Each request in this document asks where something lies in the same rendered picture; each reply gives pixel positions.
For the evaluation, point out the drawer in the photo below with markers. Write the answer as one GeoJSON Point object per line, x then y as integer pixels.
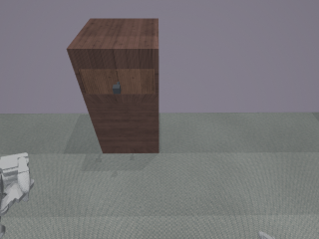
{"type": "Point", "coordinates": [132, 81]}

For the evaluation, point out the cabinet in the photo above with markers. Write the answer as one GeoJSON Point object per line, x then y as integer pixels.
{"type": "Point", "coordinates": [123, 123]}

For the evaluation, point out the handle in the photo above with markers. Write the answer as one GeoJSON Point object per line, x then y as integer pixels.
{"type": "Point", "coordinates": [117, 88]}

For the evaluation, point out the left robot hand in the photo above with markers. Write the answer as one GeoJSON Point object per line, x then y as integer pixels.
{"type": "Point", "coordinates": [15, 175]}

